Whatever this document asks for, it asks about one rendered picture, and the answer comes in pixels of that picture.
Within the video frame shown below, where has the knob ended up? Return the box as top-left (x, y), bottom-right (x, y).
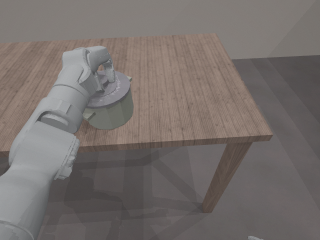
top-left (99, 74), bottom-right (109, 88)

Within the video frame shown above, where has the table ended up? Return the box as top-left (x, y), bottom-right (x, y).
top-left (0, 33), bottom-right (274, 213)

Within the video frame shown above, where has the left robot forearm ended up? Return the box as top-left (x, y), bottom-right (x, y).
top-left (8, 47), bottom-right (99, 166)

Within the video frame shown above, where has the robot left hand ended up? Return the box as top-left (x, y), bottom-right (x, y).
top-left (87, 45), bottom-right (116, 94)

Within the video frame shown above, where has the lid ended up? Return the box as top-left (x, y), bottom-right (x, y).
top-left (86, 70), bottom-right (131, 109)

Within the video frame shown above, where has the pot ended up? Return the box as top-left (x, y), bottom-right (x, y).
top-left (82, 76), bottom-right (134, 130)

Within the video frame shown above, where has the left robot upper arm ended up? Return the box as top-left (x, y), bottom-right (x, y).
top-left (0, 120), bottom-right (80, 240)

